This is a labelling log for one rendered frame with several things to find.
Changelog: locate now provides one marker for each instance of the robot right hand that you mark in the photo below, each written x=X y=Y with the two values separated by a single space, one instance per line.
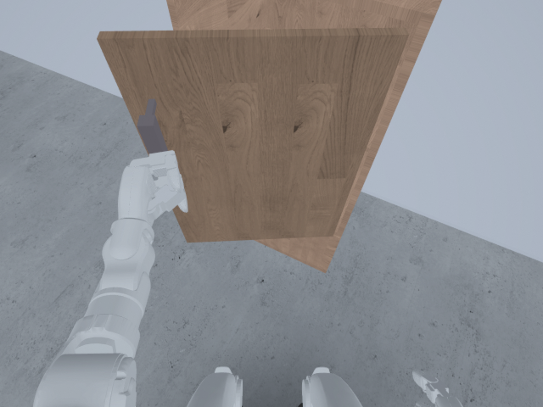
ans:
x=436 y=390

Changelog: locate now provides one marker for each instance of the robot left hand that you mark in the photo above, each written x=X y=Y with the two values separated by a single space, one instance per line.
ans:
x=137 y=188

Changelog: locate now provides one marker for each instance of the handle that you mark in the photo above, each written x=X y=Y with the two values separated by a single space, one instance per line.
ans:
x=149 y=129

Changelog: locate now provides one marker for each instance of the left robot upper arm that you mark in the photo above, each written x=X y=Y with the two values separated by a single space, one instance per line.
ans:
x=90 y=380

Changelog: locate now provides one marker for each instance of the cupboard door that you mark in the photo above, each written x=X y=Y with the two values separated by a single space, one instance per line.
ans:
x=269 y=127

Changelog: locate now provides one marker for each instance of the robot left shin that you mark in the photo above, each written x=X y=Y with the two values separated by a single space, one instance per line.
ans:
x=223 y=369

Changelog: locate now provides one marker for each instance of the robot left forearm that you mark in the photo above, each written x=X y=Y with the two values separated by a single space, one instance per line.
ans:
x=114 y=313

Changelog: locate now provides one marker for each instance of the right robot thigh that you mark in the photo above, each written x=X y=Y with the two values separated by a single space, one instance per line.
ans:
x=327 y=390

